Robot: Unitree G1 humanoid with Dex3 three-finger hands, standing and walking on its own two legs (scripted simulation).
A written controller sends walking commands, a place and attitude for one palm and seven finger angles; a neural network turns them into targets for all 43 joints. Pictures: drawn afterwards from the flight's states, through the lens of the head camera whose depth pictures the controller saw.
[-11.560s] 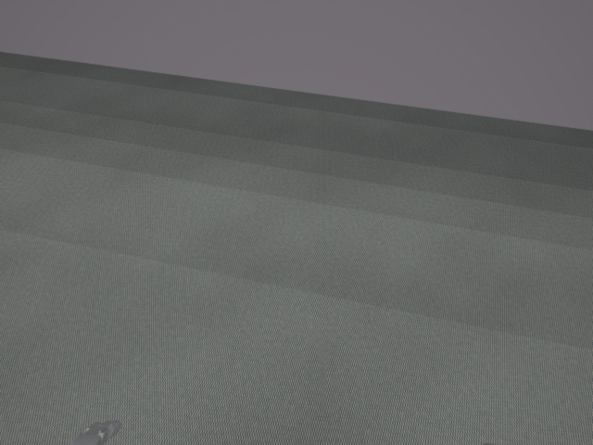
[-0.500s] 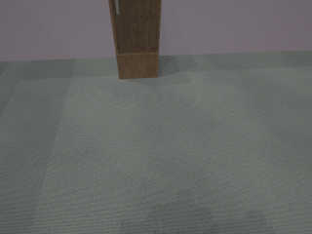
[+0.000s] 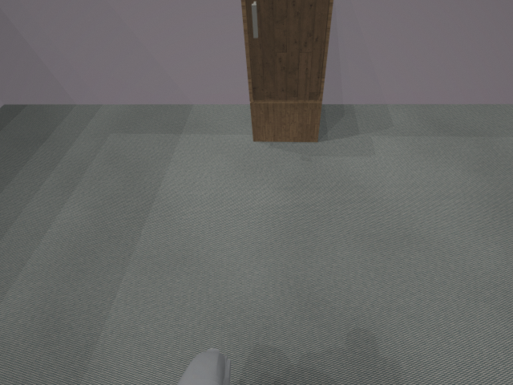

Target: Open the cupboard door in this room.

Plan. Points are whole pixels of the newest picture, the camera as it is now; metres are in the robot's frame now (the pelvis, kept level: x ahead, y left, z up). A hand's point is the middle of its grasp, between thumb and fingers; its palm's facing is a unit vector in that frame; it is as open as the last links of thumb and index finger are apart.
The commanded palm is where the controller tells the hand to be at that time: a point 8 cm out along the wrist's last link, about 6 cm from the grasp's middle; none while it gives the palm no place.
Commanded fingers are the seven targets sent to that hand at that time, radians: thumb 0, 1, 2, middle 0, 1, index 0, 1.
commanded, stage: turn or walk to find it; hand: left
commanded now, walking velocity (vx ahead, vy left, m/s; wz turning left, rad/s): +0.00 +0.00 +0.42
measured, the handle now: (255, 19) +1.56 +0.12 -0.04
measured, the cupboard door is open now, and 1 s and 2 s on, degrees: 0 0 0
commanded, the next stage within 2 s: stand and wait in 0.46 s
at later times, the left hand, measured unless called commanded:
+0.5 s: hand (133, 372) +0.17 +0.27 -0.18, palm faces +0.23 -0.94 -0.23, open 7.3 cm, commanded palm none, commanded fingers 0.00 0.90 0.90 -0.20 -0.30 -0.20 -0.30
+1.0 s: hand out of the picture +0.09 +0.16 -0.16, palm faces +0.26 -0.94 -0.24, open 7.3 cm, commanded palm none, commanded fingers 0.00 0.90 0.90 -0.20 -0.30 -0.20 -0.30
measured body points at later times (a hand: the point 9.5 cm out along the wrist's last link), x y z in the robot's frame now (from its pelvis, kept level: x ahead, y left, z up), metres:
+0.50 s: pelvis +0.11 +0.05 -0.01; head +0.13 +0.07 +0.44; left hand +0.16 +0.31 -0.16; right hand +0.25 -0.16 -0.15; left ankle +0.15 +0.12 -0.75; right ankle +0.14 -0.12 -0.67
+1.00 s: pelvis +0.18 +0.00 +0.00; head +0.20 -0.03 +0.45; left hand +0.08 +0.21 -0.14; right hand +0.23 -0.23 -0.17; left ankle +0.17 +0.16 -0.68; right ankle +0.14 -0.10 -0.75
